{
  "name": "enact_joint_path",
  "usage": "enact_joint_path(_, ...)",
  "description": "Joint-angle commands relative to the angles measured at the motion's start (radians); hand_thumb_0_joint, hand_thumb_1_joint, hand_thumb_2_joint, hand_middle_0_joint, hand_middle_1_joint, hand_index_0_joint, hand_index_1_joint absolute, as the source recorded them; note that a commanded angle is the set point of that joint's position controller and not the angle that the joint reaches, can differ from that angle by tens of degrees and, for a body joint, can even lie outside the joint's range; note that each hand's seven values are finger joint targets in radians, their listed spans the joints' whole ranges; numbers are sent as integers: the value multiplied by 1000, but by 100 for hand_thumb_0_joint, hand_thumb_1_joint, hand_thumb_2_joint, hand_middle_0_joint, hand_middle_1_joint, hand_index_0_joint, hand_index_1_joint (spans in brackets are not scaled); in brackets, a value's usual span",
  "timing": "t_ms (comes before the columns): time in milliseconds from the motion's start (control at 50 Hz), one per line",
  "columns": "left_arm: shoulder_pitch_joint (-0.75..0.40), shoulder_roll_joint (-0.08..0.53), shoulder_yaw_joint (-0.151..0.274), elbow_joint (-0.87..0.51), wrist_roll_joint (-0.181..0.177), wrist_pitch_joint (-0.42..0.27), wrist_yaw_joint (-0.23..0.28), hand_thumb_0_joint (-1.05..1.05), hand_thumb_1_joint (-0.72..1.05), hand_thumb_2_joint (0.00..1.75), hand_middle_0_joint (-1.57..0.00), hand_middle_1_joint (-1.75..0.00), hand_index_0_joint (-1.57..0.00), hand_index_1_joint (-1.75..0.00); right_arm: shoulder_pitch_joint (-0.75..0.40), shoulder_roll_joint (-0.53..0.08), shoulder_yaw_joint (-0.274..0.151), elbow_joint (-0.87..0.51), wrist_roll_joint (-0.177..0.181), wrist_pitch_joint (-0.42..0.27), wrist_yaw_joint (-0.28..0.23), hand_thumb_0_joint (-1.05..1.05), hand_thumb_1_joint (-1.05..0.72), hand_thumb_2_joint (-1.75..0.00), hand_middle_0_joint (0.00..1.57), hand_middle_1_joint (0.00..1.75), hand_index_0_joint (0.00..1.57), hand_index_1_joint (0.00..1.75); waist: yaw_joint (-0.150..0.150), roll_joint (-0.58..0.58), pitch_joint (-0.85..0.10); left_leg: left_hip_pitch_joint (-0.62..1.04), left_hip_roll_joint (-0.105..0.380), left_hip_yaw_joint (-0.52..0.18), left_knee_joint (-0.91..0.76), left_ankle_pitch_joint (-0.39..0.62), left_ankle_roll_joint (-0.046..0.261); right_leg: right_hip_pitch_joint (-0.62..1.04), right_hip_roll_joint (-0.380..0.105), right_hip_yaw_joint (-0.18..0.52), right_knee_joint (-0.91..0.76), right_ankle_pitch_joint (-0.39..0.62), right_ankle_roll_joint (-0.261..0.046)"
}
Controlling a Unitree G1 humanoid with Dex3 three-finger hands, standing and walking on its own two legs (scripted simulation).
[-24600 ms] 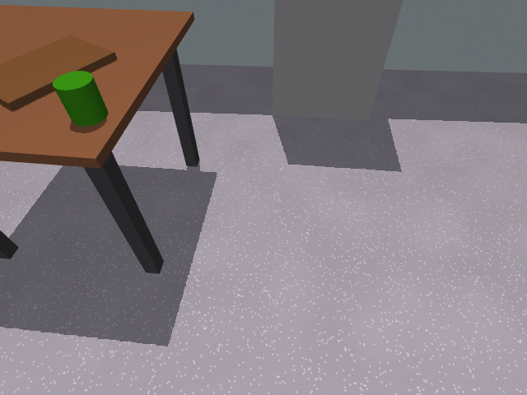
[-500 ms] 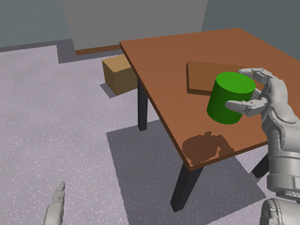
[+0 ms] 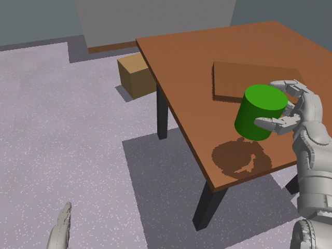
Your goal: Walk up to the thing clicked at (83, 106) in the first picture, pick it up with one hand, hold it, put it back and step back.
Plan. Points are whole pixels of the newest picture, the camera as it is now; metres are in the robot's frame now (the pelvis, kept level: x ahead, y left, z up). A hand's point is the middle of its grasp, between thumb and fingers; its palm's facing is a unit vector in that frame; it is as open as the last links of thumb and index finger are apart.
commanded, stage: lower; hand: right
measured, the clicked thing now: (260, 109) +0.42 -0.21 +0.14
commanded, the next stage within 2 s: loosen in 1.14 s
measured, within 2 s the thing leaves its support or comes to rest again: neither
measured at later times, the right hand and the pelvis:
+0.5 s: hand (267, 123) +0.41 -0.23 +0.10, palm faces +0.23 +0.97 -0.01, open 11.9 cm; pelvis +0.01 +0.00 +0.00, yaw +0 degrees
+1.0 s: hand (264, 131) +0.41 -0.23 +0.07, palm faces +0.22 +0.98 +0.00, open 11.9 cm; pelvis -0.01 -0.01 -0.01, yaw +1 degrees
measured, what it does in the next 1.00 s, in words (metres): stands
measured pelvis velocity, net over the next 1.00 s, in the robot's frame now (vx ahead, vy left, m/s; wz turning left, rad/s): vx -0.01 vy -0.01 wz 0.01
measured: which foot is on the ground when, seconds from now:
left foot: down 0.00-1.00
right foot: down 0.00-1.00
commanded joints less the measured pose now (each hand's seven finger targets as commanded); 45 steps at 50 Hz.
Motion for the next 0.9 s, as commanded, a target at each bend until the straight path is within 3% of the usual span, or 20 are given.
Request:
enact_joint_path(0, -77, 156, 73, -183, -9, -41, 1, 0, -55, 6, -5, -4, -4, -5, -487, -254, -66, -251, 33, -120, 4, 0, 6, -126, 117, 138, 123, 138, 6, -28, -301, 70, -24, 41, -60, 296, 14, 161, 28, -28, -49, 276, -27)
enact_joint_path(40, -59, 125, 47, -162, -11, -35, -4, 0, -55, 6, -5, -4, -4, -5, -456, -222, -52, -213, 37, -135, 11, 0, 9, -127, 117, 139, 123, 139, 6, -11, -268, 54, -26, 41, -59, 281, 14, 143, 26, -27, -51, 258, -29)
enact_joint_path(80, -70, 154, 72, -184, -10, -33, 0, 0, -55, 6, -5, -4, -4, -5, -480, -248, -60, -233, 32, -161, 12, 0, 8, -127, 117, 139, 124, 139, 11, -17, -318, 53, -25, 36, -51, 297, 13, 167, 26, -27, -41, 269, -29)
enact_joint_path(120, -67, 136, 52, -195, -10, -25, -3, 0, -55, 6, -5, -4, -4, -5, -481, -253, -69, -250, 37, -187, 12, 0, 6, -127, 118, 139, 125, 139, 3, -20, -327, 62, -23, 36, -45, 312, 12, 166, 27, -27, -34, 288, -30)
enact_joint_path(140, -79, 170, 88, -208, -11, -24, 3, 0, -55, 6, -5, -4, -4, -5, -521, -273, -77, -291, 39, -203, 10, 0, 6, -128, 118, 139, 124, 139, 9, -34, -369, 65, -23, 31, -39, 323, 12, 190, 27, -28, -30, 298, -28)
enact_joint_path(200, -67, 177, 91, -229, -9, -11, 4, 0, -55, 6, -5, -4, -4, -5, -476, -270, -82, -254, 35, -237, 7, 0, 5, -127, 118, 139, 124, 139, 12, -45, -380, 68, -25, 34, -33, 344, 15, 193, 24, -24, -22, 333, -24)
enact_joint_path(260, -68, 102, 26, -211, -13, 6, -4, 0, -55, 6, -5, -4, -4, -5, -445, -244, -74, -228, 41, -272, 11, 0, 6, -126, 118, 139, 124, 139, 5, -48, -338, 66, -23, 30, -35, 324, 14, 144, 28, -29, -18, 299, -29)
enact_joint_path(340, -92, 180, 85, -215, -8, 24, 6, 0, -55, 6, -5, -4, -4, -5, -444, -275, -86, -227, 37, -305, 11, 0, 4, -129, 120, 141, 126, 141, 11, -52, -386, 68, -23, 26, -16, 361, 13, 160, 26, -28, -3, 334, -27)
enact_joint_path(400, -64, 118, 35, -204, -14, 38, 1, 0, -55, 6, -5, -4, -4, -5, -394, -238, -72, -171, 42, -329, 15, 0, 4, -129, 120, 142, 127, 142, 6, -42, -323, 49, -28, 33, -21, 325, 16, 131, 22, -26, -9, 306, -25)
enact_joint_path(480, -46, 176, 88, -217, -12, 51, 8, 0, -55, 6, -5, -4, -4, -5, -406, -255, -77, -147, 40, -355, 19, 0, 5, -130, 121, 142, 127, 142, 31, -44, -360, 38, -27, 28, -7, 362, 14, 146, 21, -28, 7, 342, -27)
enact_joint_path(540, -63, 124, 44, -214, -15, 57, -1, 0, -55, 6, -5, -4, -4, -5, -393, -229, -65, -116, 41, -370, 27, 0, 5, -131, 121, 143, 127, 143, 20, -52, -333, 15, -27, 27, -2, 340, 16, 127, 19, -27, 12, 330, -26)
enact_joint_path(560, -76, 163, 82, -217, -14, 58, 3, 0, -55, 6, -5, -4, -4, -5, -431, -262, -77, -140, 42, -384, 27, 0, 6, -131, 121, 143, 128, 143, 30, -61, -354, 21, -27, 25, 1, 334, 16, 126, 18, -27, 15, 317, -25)
enact_joint_path(620, -58, 153, 62, -229, -11, 60, 4, 0, -55, 6, -5, -4, -4, -5, -436, -245, -67, -119, 40, -399, 32, 0, 5, -130, 121, 142, 127, 143, 32, -49, -365, 4, -30, 29, 7, 315, 15, 127, 15, -23, 21, 301, -25)
enact_joint_path(660, -54, 169, 85, -224, -13, 62, 7, 0, -55, 6, -5, -4, -4, -5, -428, -250, -76, -88, 43, -410, 32, 0, 8, -131, 120, 143, 127, 143, 39, -32, -354, -5, -30, 28, 9, 299, 15, 106, 17, -23, 23, 274, -28)
enact_joint_path(700, -44, 125, 42, -208, -11, 64, 0, 0, -56, 6, -5, -4, -4, -5, -433, -254, -76, -68, 39, -421, 31, 0, 7, -131, 121, 143, 127, 143, 26, -61, -340, -4, -26, 23, 11, 284, 16, 81, 21, -28, 27, 253, -28)
enact_joint_path(740, -75, 172, 83, -240, -13, 61, 8, 0, -55, 6, -5, -4, -4, -5, -446, -276, -87, -83, 39, -431, 31, 0, 6, -131, 121, 144, 128, 144, 32, -38, -377, -11, -27, 22, 20, 288, 14, 97, 19, -25, 35, 251, -29)
enact_joint_path(780, -70, 132, 36, -261, -10, 58, 2, 0, -55, 6, -5, -4, -4, -5, -454, -239, -62, -81, 38, -442, 32, 0, 6, -131, 121, 143, 128, 143, 35, -45, -382, -3, -27, 23, 26, 296, 13, 90, 19, -26, 41, 256, -28)
enact_joint_path(820, -22, 164, 78, -220, -10, 65, 7, 0, -55, 6, -5, -4, -4, -5, -442, -278, -90, -36, 35, -443, 27, 0, 7, -133, 122, 146, 129, 146, 39, -55, -366, -33, -31, 25, 32, 288, 15, 85, 16, -23, 44, 264, -26)
enact_joint_path(860, -26, 136, 47, -223, -7, 64, -1, 0, -55, 6, -5, -4, -4, -5, -445, -253, -70, -38, 31, -451, 31, 0, 8, -131, 120, 144, 127, 144, 36, -74, -373, -46, -31, 23, 40, 295, 17, 87, 14, -21, 51, 288, -23)
enact_joint_path(880, -56, 158, 63, -251, -8, 62, 1, 0, -56, 6, -5, -4, -4, -5, -460, -271, -78, -46, 30, -457, 27, 0, 6, -132, 122, 145, 128, 145, 34, -69, -391, -43, -32, 24, 39, 284, 18, 87, 13, -20, 53, 277, -22)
